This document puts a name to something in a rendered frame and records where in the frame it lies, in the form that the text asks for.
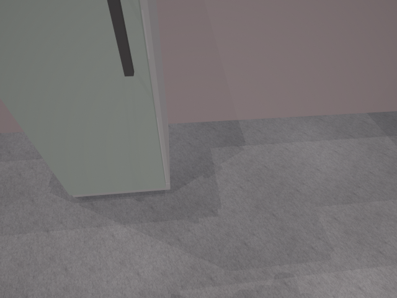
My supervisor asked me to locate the fridge door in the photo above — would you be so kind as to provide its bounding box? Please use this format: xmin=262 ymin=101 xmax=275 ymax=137
xmin=0 ymin=0 xmax=166 ymax=196

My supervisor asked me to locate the handle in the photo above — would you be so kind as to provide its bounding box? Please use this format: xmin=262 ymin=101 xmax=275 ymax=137
xmin=107 ymin=0 xmax=134 ymax=76

